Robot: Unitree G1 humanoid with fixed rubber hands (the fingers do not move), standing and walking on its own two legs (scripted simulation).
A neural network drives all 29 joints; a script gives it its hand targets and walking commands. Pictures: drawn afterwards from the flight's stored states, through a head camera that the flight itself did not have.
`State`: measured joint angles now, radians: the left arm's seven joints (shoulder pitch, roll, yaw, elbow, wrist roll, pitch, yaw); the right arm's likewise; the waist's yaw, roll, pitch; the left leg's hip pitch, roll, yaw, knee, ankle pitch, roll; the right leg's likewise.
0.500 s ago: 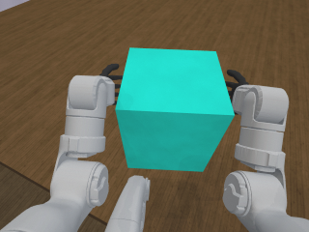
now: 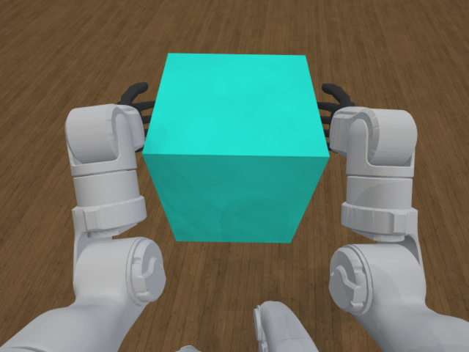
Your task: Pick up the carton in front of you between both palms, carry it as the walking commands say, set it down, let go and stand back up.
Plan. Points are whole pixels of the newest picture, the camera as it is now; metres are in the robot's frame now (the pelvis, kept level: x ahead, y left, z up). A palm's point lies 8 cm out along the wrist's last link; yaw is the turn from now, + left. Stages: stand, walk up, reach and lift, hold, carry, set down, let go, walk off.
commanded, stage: carry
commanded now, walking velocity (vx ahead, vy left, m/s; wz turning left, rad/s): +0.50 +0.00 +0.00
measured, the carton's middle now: (234, 156) +0.41 -0.03 +0.10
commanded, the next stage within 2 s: none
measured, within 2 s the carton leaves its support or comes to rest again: neither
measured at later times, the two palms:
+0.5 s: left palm (154, 62) +0.63 +0.11 +0.14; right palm (297, 49) +0.66 -0.19 +0.14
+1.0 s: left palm (148, 17) +0.87 +0.15 +0.12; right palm (264, 8) +0.88 -0.15 +0.12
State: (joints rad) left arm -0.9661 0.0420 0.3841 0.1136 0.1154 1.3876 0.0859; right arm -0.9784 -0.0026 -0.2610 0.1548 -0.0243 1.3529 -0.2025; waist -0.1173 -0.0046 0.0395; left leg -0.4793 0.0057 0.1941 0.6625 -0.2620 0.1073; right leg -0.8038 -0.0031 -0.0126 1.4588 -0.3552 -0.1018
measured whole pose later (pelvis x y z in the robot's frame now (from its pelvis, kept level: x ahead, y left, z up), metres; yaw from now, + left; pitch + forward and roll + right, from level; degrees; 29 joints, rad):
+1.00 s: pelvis +0.58 -0.01 +0.03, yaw +1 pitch +6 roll -1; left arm -0.29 -0.14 0.19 -0.22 0.09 1.20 0.10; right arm -0.27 0.15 -0.16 -0.25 -0.11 1.20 -0.11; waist 0.00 -0.01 -0.09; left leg -0.20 0.04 0.16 0.30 -0.20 0.03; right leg -0.57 -0.08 -0.09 0.85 -0.31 0.04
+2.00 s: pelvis +1.19 +0.01 +0.04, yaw +2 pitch +5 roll -1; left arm -0.15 -0.13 0.09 -0.35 0.13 1.21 0.09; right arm -0.14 0.13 -0.10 -0.34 -0.10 1.19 -0.08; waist -0.02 -0.02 -0.11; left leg -0.14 0.04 0.23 0.26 -0.21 0.04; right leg -0.64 -0.13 -0.10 0.80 -0.14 0.02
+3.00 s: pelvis +1.85 +0.05 +0.04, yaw +2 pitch +4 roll -2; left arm -0.15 -0.13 0.09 -0.36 0.12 1.19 0.09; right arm -0.13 0.13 -0.10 -0.36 -0.10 1.17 -0.08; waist 0.00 -0.01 -0.05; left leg -0.14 0.04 0.21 0.27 -0.21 0.05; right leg -0.63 -0.11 -0.10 0.84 -0.16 0.03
